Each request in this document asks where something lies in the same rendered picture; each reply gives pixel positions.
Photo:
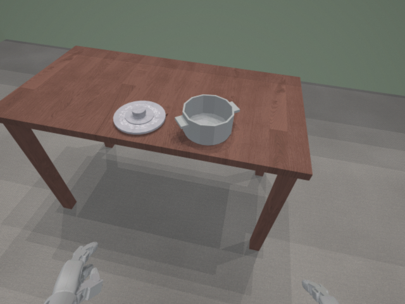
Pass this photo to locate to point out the robot left hand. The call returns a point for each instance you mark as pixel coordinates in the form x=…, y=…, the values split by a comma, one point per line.
x=73, y=273

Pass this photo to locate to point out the robot right hand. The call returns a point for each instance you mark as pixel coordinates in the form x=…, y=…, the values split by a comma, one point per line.
x=319, y=293

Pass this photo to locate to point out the table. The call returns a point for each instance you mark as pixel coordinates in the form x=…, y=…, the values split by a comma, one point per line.
x=78, y=94

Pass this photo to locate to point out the lid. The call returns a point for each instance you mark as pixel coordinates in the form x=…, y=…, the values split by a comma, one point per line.
x=152, y=120

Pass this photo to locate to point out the pot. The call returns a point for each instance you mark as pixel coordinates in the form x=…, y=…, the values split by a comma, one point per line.
x=207, y=119

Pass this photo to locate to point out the knob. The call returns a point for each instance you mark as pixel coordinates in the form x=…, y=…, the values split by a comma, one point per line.
x=138, y=111

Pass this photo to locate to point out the left robot forearm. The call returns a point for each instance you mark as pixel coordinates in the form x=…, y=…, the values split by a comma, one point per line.
x=63, y=297

